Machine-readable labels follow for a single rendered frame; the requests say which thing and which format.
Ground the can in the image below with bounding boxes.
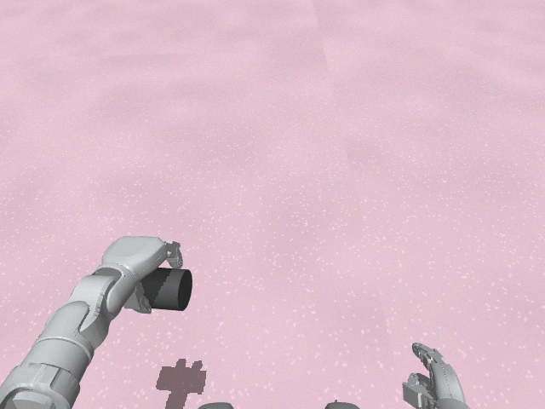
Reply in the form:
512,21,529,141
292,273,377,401
140,268,192,311

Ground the left robot arm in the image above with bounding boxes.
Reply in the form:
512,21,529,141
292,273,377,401
0,262,136,409

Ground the right robot hand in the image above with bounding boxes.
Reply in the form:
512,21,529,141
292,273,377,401
403,343,466,409

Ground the left robot hand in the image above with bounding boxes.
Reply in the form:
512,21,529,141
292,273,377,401
102,236,183,314

